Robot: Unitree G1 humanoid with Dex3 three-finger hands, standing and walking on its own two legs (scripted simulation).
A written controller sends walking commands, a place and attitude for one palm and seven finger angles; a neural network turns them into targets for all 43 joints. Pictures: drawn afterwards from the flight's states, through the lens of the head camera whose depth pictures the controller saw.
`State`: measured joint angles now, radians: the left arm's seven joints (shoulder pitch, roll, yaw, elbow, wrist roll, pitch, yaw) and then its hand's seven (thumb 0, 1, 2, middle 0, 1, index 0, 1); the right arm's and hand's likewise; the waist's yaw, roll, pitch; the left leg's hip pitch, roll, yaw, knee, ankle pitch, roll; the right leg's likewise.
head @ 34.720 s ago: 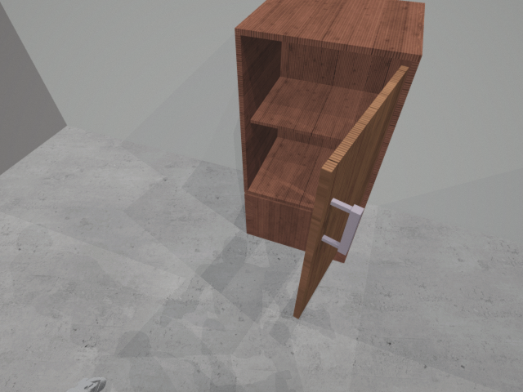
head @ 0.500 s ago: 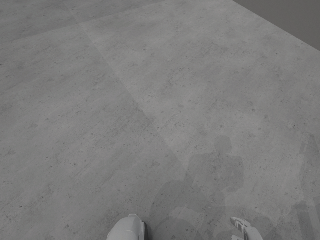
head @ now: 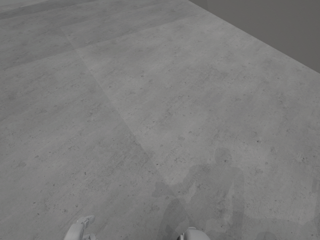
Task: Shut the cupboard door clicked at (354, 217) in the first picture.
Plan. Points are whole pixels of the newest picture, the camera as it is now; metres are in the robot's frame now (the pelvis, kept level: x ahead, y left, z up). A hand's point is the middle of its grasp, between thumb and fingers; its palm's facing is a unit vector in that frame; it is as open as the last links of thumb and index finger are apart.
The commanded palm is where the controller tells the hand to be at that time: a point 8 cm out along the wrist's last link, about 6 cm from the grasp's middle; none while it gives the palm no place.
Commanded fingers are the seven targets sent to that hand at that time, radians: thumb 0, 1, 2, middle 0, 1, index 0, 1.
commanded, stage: turn to face it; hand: left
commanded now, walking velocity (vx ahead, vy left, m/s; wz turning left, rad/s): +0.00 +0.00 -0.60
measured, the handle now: out of the picture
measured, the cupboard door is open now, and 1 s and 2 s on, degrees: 48 48 48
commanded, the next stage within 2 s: none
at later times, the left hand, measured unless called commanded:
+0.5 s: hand (89, 224) +0.20 +0.21 -0.18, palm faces -0.12 -0.97 -0.20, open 7.4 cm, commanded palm none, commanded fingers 0.00 0.90 0.90 -0.20 -0.30 -0.20 -0.30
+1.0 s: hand (124, 173) +0.35 +0.12 -0.16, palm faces -0.52 -0.81 -0.27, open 7.4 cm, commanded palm none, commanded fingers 0.00 0.90 0.90 -0.20 -0.30 -0.20 -0.30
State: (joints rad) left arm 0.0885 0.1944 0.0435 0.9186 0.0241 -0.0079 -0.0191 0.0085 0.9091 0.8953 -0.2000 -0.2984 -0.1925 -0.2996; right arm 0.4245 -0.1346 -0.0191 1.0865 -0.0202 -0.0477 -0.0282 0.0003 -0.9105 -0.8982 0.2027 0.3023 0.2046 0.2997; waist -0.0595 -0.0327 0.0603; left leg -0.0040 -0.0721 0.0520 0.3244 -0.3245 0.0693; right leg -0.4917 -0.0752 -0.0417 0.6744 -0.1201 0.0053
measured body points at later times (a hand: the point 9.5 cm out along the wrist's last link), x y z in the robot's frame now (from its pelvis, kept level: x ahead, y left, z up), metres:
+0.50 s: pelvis +0.12 +0.02 -0.01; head +0.15 +0.03 +0.44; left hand +0.20 +0.26 -0.17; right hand +0.20 -0.25 -0.13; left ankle +0.17 +0.12 -0.74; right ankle +0.10 -0.11 -0.73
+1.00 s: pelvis +0.14 +0.00 -0.01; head +0.18 -0.04 +0.44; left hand +0.37 +0.16 -0.14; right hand +0.03 -0.26 -0.16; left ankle +0.18 +0.13 -0.68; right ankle +0.06 -0.10 -0.74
